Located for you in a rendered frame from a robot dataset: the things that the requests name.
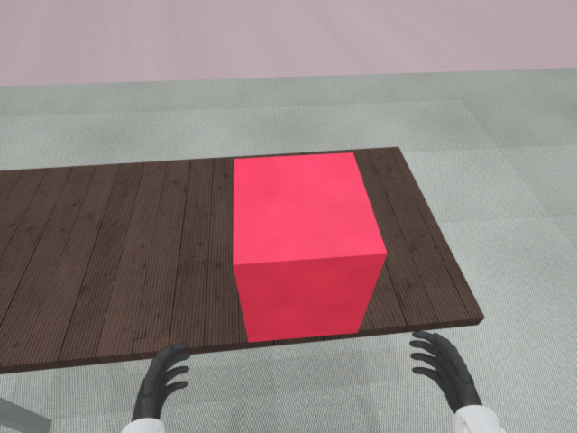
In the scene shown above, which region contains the robot right forearm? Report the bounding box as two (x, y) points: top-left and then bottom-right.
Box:
(453, 405), (507, 433)

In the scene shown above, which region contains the right robot hand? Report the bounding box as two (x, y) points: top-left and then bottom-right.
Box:
(409, 331), (482, 414)

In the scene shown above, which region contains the carton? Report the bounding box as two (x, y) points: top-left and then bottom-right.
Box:
(233, 152), (387, 343)

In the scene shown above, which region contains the table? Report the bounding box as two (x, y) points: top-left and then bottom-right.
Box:
(0, 147), (485, 433)

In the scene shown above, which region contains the left robot hand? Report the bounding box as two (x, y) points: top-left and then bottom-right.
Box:
(132, 343), (190, 422)

